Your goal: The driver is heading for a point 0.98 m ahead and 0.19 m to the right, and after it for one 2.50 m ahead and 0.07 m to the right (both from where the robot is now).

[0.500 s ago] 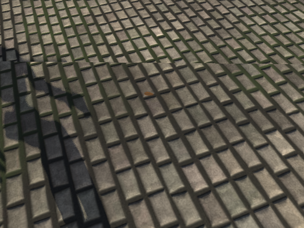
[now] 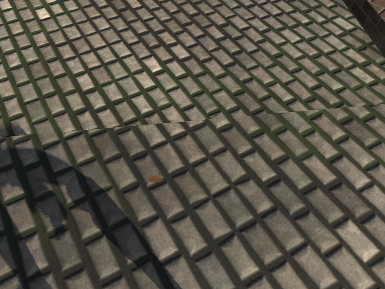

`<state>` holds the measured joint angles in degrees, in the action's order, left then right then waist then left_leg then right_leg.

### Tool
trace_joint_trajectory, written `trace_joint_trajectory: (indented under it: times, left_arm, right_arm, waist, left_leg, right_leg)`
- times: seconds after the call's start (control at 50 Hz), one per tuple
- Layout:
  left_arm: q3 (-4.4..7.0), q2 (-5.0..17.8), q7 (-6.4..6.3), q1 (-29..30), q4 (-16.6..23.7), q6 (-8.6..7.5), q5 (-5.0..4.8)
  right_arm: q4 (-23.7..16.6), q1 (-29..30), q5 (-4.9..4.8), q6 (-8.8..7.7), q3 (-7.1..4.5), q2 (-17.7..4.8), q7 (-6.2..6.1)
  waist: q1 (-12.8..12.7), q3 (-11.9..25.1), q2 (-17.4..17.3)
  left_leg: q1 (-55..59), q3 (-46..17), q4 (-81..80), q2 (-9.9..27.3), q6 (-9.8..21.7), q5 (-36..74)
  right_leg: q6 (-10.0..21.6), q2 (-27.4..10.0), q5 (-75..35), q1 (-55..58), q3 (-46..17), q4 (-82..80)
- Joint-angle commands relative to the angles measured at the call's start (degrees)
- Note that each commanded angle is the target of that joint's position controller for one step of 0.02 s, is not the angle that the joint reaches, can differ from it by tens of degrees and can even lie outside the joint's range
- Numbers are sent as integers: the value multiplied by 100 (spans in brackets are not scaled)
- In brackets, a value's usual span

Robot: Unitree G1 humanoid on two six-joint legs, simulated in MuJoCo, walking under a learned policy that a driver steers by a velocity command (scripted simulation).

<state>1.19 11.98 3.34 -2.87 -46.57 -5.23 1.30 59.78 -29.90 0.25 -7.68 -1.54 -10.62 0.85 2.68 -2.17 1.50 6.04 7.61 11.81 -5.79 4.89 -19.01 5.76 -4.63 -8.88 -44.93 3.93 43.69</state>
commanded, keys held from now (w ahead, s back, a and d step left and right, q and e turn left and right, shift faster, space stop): e+shift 0.58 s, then q+shift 0.24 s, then w+q+shift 0.18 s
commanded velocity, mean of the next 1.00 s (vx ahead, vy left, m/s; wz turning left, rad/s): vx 0.20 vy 0.00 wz -0.42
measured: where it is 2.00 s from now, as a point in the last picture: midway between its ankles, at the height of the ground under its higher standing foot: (171, 155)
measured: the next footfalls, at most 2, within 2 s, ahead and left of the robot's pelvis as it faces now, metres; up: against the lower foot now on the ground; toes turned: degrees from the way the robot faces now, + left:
right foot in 0.10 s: +0.33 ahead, -0.05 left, +0.00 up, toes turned -3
left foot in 0.60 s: +0.48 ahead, +0.07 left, +0.00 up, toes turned -42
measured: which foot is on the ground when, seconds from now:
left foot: down 0.00-0.08, up 0.10-0.58, down 0.60-0.94, up 0.96-1.00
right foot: up 0.00-0.08, down 0.10-0.60, up 0.62-0.92, down 0.94-1.00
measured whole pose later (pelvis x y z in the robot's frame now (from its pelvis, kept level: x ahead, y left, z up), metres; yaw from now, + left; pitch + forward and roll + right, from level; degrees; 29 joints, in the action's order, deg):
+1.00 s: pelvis +0.35 +0.04 +0.01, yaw -24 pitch +3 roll +0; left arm 3.0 15.7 -0.7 -13.4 -40.0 -2.3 0.4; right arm 36.8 -17.1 -3.0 1.6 -4.2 -16.2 -1.7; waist 0.7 0.9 -1.0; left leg -26.3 -11.6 38.9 -8.2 0.6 -18.5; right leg 1.6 2.0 15.2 -9.2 -2.7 23.1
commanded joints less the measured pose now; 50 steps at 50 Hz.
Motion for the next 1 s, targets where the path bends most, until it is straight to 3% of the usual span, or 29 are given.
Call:
trace_joint_trajectory:
  times: [0.02, 0.06, 0.1, 0.12, 0.14, 0.16, 0.18, 0.2, 0.22, 0.28, 0.34, 0.4, 0.5, 0.56, 0.58, 0.6, 0.62, 0.64, 0.66, 0.7, 0.72, 0.76, 0.82, 0.88, 0.92, 0.94, 0.96, 0.98, 1.0]
  left_arm:
    - [65, 315, 10, 325, 370, -184, -394]
    - [241, 797, 118, -223, 359, -222, -353]
    - [494, 1258, 78, -2291, -139, -83, -269]
    - [446, 1267, -43, -2598, -323, 20, -237]
    - [377, 1435, -89, -2058, 51, -57, 193]
    - [467, 1480, -116, -1793, 314, -4, 249]
    - [475, 1322, -158, -1196, 642, 42, 66]
    - [424, 1153, -166, -695, 761, 85, -161]
    - [372, 1069, -176, -492, 888, 96, -212]
    - [406, 1096, -244, -547, 992, 170, -191]
    - [518, 1384, -462, -838, 1018, 376, -233]
    - [559, 1410, -636, -884, 1171, 622, -353]
    - [597, 1314, -706, -981, 1444, 756, -262]
    - [594, 1262, -677, -693, 1687, 784, -280]
    - [555, 1146, -647, -647, 1740, 807, -320]
    - [414, 710, -618, -1155, 1649, 829, -260]
    - [404, 788, -615, -1363, 1683, 791, -232]
    - [514, 1295, -556, -1621, 1665, 681, -155]
    - [567, 1587, -560, -1523, 1424, 674, -163]
    - [451, 1247, -599, -1313, 1201, 786, -69]
    - [352, 955, -568, -1330, 1204, 789, -14]
    - [293, 806, -559, -891, 1358, 723, -56]
    - [283, 769, -587, -578, 1384, 646, -186]
    - [363, 967, -482, -843, 1305, 474, -285]
    - [423, 1105, -402, -1541, 940, 322, -220]
    - [498, 1346, -416, -2151, 635, 271, -94]
    - [503, 1352, -440, -1932, 671, 243, -181]
    - [527, 1582, -401, -1554, 878, 169, 20]
    - [507, 1384, -437, -1153, 963, 61, 19]
  right_arm:
    - [-423, 160, -101, -67, -108, -1177, -287]
    - [-655, 605, -32, 153, -180, -1491, -558]
    - [-980, 1425, 58, 293, -226, -1548, -602]
    - [-1175, 1519, 201, 223, -91, -950, -434]
    - [-1366, 314, 124, 95, 117, -153, -267]
    - [-1508, 257, 9, -25, 78, -627, -151]
    - [-1757, 765, -74, -49, -18, -1025, -134]
    - [-1839, 1144, 7, -2, -96, -1154, -168]
    - [-1914, 1237, 61, 101, -137, -1190, -203]
    - [-2170, 1491, 142, 317, -164, -1035, -308]
    - [-2477, 2064, 99, 425, -107, -783, -419]
    - [-2628, 2493, -12, 525, -139, -884, -446]
    - [-2816, 3162, -25, 390, -204, -1015, -342]
    - [-2660, 2774, -58, 269, -318, -1168, -244]
    - [-2540, 2493, -71, 259, -356, -1170, -221]
    - [-2555, 2463, 26, 317, -383, -1321, -224]
    - [-2717, 2467, 226, 439, -389, -1504, -218]
    - [-2658, 2235, 299, 458, -424, -1499, -212]
    - [-2781, 2472, 203, 471, -338, -1179, -207]
    - [-2789, 2584, 29, 564, -174, -925, -164]
    - [-2755, 2674, -3, 604, -123, -916, -133]
    - [-2766, 2436, -94, 742, -305, -1349, -138]
    - [-2733, 1937, -60, 825, -425, -1544, -194]
    - [-2719, 1729, -239, 856, -476, -1609, -278]
    - [-2854, 2045, -296, 896, -493, -1566, -332]
    - [-3005, 2308, -312, 883, -461, -1344, -339]
    - [-2788, 1582, -343, 877, -319, -689, -297]
    - [-3184, 2025, -394, 714, -352, -907, -263]
    - [-3269, 2199, -380, 627, -405, -1214, -195]
  waist:
    - [-187, -15, -571]
    - [-652, 568, -906]
    - [-1688, 1195, -923]
    - [-1439, 1102, 578]
    - [-473, 1881, 1744]
    - [-711, 2879, 902]
    - [-515, 2256, 27]
    - [-180, 1396, -917]
    - [-8, 1028, -982]
    - [108, 571, -643]
    - [-40, 1051, -177]
    - [-185, 1315, 269]
    - [-453, 878, 730]
    - [-268, 901, 867]
    - [-159, 941, 637]
    - [-436, 1347, -298]
    - [-589, 1219, -1374]
    - [-671, 1417, -1849]
    - [-559, 1100, -1218]
    - [-507, 784, -492]
    - [-594, 622, -513]
    - [-379, 364, -859]
    - [-152, 625, -1320]
    - [-341, 876, -1733]
    - [-759, 530, -1806]
    - [-993, 486, -1479]
    - [-623, 957, 247]
    - [-661, 432, 1221]
    - [-482, 42, 1195]
  left_leg:
    - [-1008, 46, 291, 1255, -395, 6210]
    - [-345, 185, 1476, 1315, -779, 7150]
    - [-1232, 121, 4276, 1195, -987, 6720]
    - [-2598, 56, 6635, 231, -1008, 368]
    - [-4458, -1173, 8664, -253, -1148, -1940]
    - [-4652, -1980, 8860, -60, -909, -1450]
    - [-4778, -1937, 8346, 156, -670, -1010]
    - [-4711, -1723, 7777, 345, -623, -760]
    - [-4541, -1706, 7386, 442, -679, -673]
    - [-3934, -1565, 5833, 578, -877, -476]
    - [-3697, -1440, 4456, 228, -1066, 224]
    - [-3769, -1640, 3765, 93, -1090, 872]
    - [-3813, -1932, 2725, 49, -947, 867]
    - [-2761, -1896, 1523, 128, -766, 1042]
    - [-2003, -1796, 773, 386, -619, 1785]
    - [-1035, -2584, 814, 1472, -109, 2375]
    - [-698, -3760, 910, 2359, 696, 3777]
    - [-992, -4954, 628, 2985, 1359, 3211]
    - [-1326, -4474, 719, 2581, 1262, 2659]
    - [-1872, -3407, 811, 1701, 641, 1720]
    - [-2226, -3206, 697, 1409, 502, 1525]
    - [-2293, -2965, 567, 910, 391, 1560]
    - [-1574, -3501, 588, 1044, 509, 1351]
    - [-1912, -4095, -47, 1018, 487, -1806]
    - [-2859, -3838, -253, 545, -1, -1736]
    - [-3982, -3178, 366, 24, -604, -1401]
    - [-4829, -2339, 2781, -244, -507, -1430]
    - [-6100, -2153, 3582, 59, -382, -717]
    - [-6481, -1966, 4274, 550, -400, -217]
  right_leg:
    - [114, 701, -867, 1854, 240, -794]
    - [93, 1088, -640, 2350, 433, -1099]
    - [420, 876, -811, 4380, -120, -1593]
    - [536, 163, -2272, 5345, -959, -1585]
    - [1761, -1017, -4654, 6692, -3427, -830]
    - [2202, -1430, -3288, 6896, -4265, -1694]
    - [2065, -1121, -1565, 6128, -4061, -2087]
    - [1758, -740, -430, 4918, -3734, -2524]
    - [1675, -628, -283, 4088, -3664, -2718]
    - [1327, 77, -1125, 2691, -2859, -2697]
    - [968, 414, -1707, 2681, -2660, -2274]
    - [453, 511, -378, 3038, -2956, -2107]
    - [351, 428, 913, 3402, -3755, -1957]
    - [193, 525, 741, 3266, -4036, -1576]
    - [19, 804, 1656, 2930, -3859, -1156]
    - [-216, 1250, 3866, 2416, -3089, -40]
    - [-495, 1926, 5081, 1464, -2176, 971]
    - [-797, 1521, 4840, 1184, -1982, 2240]
    - [-945, 1327, 4341, 1201, -1942, 2738]
    - [-1074, 1166, 3720, 1436, -1563, 2918]
    - [-1137, 991, 3496, 1664, -1214, 2565]
    - [-1151, 1005, 3495, 1846, -578, 1426]
    - [-1060, 1047, 3625, 2061, -797, 283]
    - [-763, 1129, 3657, 2985, -781, -998]
    - [-389, 995, 2554, 4361, -601, -2700]
    - [-187, 550, 2005, 5729, -573, -3367]
    - [-97, -968, 2796, 6544, -1825, -2696]
    - [400, -1910, 4332, 5507, -3352, -3106]
    - [527, -2021, 4801, 5179, -3395, -3298]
